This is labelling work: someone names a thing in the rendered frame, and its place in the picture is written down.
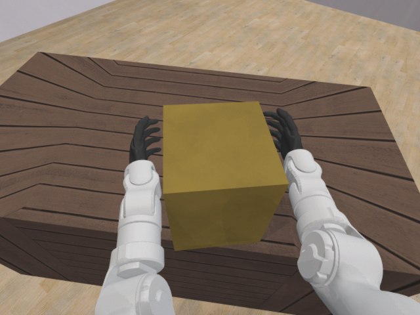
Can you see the left robot hand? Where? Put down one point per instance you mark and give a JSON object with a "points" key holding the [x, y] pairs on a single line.
{"points": [[139, 144]]}

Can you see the carton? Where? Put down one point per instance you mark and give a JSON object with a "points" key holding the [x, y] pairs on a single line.
{"points": [[222, 176]]}

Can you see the pedestal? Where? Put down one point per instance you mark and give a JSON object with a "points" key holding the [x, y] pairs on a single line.
{"points": [[66, 126]]}

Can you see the robot left forearm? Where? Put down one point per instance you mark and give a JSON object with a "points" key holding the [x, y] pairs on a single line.
{"points": [[138, 249]]}

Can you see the robot right forearm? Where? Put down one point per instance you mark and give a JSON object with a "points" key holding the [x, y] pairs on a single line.
{"points": [[310, 199]]}

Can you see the right robot hand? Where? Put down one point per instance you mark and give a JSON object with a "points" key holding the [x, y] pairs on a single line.
{"points": [[288, 137]]}

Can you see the robot right upper arm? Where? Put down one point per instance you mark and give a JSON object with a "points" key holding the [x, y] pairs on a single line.
{"points": [[346, 273]]}

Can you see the robot left upper arm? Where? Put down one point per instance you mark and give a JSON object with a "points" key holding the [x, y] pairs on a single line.
{"points": [[146, 294]]}

